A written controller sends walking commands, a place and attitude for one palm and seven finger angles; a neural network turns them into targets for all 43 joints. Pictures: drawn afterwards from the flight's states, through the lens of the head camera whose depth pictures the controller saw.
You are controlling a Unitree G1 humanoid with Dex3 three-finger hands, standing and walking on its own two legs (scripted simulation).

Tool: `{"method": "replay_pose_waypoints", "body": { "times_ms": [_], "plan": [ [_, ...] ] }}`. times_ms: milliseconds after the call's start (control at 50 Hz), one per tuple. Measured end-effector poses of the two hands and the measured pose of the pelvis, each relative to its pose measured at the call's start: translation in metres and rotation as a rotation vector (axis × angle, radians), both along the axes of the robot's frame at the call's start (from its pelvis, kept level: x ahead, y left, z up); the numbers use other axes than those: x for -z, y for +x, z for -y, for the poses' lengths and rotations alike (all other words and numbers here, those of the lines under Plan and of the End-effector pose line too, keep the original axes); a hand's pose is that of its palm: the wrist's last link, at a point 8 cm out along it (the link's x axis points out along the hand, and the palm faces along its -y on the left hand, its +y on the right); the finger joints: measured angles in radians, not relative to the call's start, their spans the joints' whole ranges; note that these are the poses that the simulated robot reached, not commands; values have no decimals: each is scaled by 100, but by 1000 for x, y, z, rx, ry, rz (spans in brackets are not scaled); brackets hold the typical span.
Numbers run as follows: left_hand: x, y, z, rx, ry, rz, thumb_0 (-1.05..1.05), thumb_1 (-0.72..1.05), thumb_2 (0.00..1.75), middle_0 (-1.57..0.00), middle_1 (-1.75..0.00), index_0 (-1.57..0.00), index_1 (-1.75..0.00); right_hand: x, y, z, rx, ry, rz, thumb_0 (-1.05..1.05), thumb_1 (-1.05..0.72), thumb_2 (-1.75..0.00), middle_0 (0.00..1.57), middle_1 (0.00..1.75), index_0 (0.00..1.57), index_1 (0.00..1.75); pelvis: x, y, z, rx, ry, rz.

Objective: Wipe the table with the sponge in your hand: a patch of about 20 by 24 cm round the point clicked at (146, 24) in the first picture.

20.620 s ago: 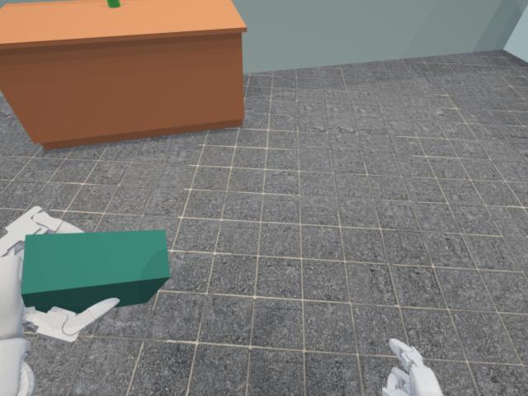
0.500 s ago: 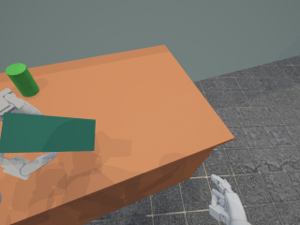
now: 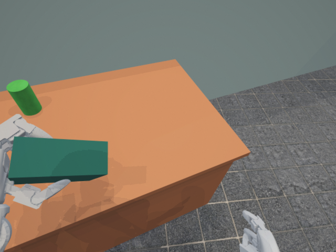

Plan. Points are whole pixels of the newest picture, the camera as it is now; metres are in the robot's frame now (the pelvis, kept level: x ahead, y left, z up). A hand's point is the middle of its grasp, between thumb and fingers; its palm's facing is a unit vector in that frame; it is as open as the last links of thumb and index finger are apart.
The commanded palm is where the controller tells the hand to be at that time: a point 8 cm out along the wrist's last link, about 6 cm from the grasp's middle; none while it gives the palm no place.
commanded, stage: come to a stop and stand still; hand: left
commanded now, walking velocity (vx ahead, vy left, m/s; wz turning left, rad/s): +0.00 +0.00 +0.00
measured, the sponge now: (73, 163) +0.24 +0.20 +0.14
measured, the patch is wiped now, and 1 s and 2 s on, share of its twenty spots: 0.00 0.00 0.00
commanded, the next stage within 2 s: look again from close up in 1.42 s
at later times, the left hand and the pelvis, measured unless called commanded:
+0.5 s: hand (39, 141) +0.24 +0.25 +0.19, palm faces +0.37 -0.79 -0.49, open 10.0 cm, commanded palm +0.17 +0.28 +0.17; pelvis +0.00 +0.00 +0.00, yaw -1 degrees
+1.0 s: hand (34, 154) +0.23 +0.26 +0.16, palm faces +0.38 -0.84 -0.39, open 10.0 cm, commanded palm +0.17 +0.29 +0.17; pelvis +0.01 +0.01 +0.00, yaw +0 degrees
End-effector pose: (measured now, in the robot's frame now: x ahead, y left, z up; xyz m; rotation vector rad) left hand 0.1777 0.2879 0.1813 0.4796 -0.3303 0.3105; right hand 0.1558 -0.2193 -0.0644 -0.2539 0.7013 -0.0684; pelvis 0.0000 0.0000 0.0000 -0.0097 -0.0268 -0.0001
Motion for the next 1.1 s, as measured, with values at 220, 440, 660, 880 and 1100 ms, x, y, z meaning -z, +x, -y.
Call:
{"method": "replay_pose_waypoints", "body": {
  "times_ms": [220, 440, 660, 880, 1100],
  "plan": [
    [29, 3, 4, -28, -68, -109, -1, -49, 103, -74, -135, -76, -134, 6, -16, 7, 27, 3, -28, 2, -90, -90, 20, 30, 21, 30, -1, -4, 0, 6, 4, -3],
    [-53, 27, -23, -78, 181, 156, -1, -49, 103, -74, -136, -75, -135, 26, -11, 2, -31, 86, -37, 2, -90, -90, 20, 30, 21, 30, 6, -6, 4, 8, 7, -18],
    [46, 23, 1, -5, -30, -216, -1, -49, 103, -74, -135, -76, -134, 17, 5, 3, -3, 32, -65, 2, -90, -90, 20, 30, 20, 30, 1, 15, 7, -5, 8, -25],
    [-19, 20, 2, 26, 51, 67, -1, -49, 103, -74, -135, -76, -134, -12, 58, -8, -55, 15, 109, 2, -90, -90, 20, 30, 20, 30, 1, 18, -1, -7, -7, -17],
    [33, 7, -17, -47, -89, -120, -1, -49, 103, -74, -136, -75, -135, -9, 31, -22, -47, 17, 54, 1, -90, -90, 20, 30, 20, 30, 0, 6, -9, -1, 0, -7]
  ]
}}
